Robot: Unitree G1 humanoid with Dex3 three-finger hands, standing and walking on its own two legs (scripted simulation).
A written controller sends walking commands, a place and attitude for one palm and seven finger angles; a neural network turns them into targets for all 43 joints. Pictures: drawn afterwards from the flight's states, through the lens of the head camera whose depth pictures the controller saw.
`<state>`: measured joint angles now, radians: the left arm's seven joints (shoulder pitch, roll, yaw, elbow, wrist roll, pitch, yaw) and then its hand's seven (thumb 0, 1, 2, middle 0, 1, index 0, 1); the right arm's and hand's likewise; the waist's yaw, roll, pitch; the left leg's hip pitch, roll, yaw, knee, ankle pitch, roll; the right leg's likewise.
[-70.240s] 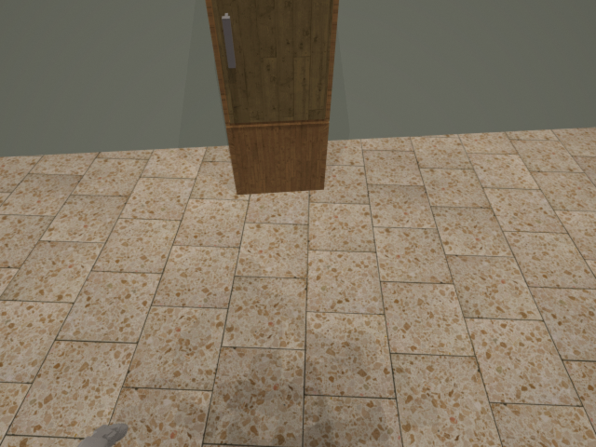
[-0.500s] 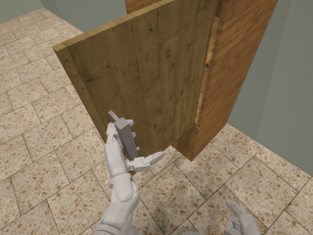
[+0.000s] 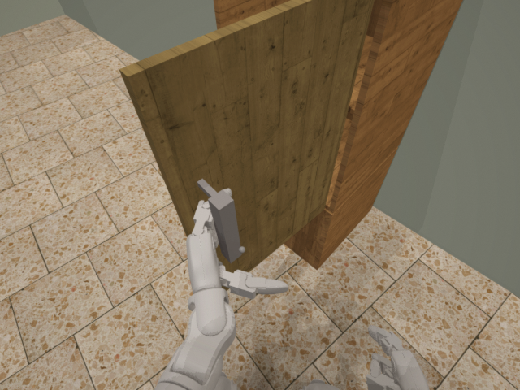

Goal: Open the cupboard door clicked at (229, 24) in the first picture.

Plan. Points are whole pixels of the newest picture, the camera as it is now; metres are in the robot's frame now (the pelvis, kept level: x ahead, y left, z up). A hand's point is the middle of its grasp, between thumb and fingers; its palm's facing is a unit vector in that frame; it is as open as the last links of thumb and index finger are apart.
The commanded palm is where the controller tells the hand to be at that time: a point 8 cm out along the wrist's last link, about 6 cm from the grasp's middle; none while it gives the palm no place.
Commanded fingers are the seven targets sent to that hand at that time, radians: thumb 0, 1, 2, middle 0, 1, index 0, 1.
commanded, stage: slide the hand sideways off the handle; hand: left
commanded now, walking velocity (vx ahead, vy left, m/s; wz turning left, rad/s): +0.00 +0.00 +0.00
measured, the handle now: (218, 221) +0.36 +0.08 +0.05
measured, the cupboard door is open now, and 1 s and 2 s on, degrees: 85 88 88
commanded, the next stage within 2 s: draw the hand back to the body in 1.14 s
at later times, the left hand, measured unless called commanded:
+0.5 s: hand (221, 289) +0.25 +0.07 +0.05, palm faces -0.07 -1.00 +0.00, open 16.3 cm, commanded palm +0.23 +0.13 +0.05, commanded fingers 0.00 -0.50 0.30 -0.15 -0.30 -0.15 -0.30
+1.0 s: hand (179, 313) +0.22 +0.12 +0.05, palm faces +0.01 -1.00 -0.01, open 16.3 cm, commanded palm +0.19 +0.18 +0.05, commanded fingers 0.00 -0.50 0.30 -0.15 -0.30 -0.15 -0.30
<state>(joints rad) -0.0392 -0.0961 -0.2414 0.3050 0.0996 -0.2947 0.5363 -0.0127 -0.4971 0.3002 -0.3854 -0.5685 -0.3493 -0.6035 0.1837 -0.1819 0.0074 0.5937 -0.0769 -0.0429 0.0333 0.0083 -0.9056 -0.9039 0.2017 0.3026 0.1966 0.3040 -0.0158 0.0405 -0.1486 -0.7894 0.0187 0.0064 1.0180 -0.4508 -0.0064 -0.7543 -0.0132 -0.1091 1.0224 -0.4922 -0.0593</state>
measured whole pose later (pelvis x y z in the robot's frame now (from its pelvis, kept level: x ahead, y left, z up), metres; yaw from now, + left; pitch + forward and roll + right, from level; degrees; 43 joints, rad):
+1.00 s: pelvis +0.01 +0.01 -0.01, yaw -1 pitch +14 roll -1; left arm 0.47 0.11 -0.10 -0.15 -0.10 -0.38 0.00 -0.01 -0.50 0.30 -0.16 -0.31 -0.16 -0.30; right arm 0.25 -0.22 0.02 0.43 -0.01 -0.06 -0.01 0.01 -0.90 -0.90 0.20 0.30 0.20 0.30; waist 0.01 0.04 -0.14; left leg -0.84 0.03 0.00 1.11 -0.51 0.00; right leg -0.79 -0.01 -0.11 1.09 -0.54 -0.05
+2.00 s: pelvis +0.03 +0.03 +0.04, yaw -1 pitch +3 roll -2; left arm 0.61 0.30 0.09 -0.44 -0.05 -0.04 0.10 -0.01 -0.16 0.45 -0.17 -0.30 -0.17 -0.30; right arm 0.28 -0.22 0.05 0.48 0.02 -0.08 -0.11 0.01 -0.90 -0.90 0.20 0.30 0.20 0.30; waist 0.03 0.07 -0.10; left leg -0.44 0.02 0.04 0.78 -0.41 0.03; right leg -0.39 0.00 -0.07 0.73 -0.40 -0.01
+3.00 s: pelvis +0.03 +0.02 +0.07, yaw -2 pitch -4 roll -1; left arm 0.43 0.34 0.35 -0.37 -0.06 -0.10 0.11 0.01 0.89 0.90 -0.21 -0.31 -0.21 -0.30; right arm 0.19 -0.23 0.03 0.64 0.00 -0.10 -0.07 0.01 -0.90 -0.90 0.20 0.30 0.20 0.30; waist 0.06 0.07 0.03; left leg -0.12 0.02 0.05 0.43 -0.25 0.02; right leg -0.07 0.02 -0.06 0.37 -0.23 -0.02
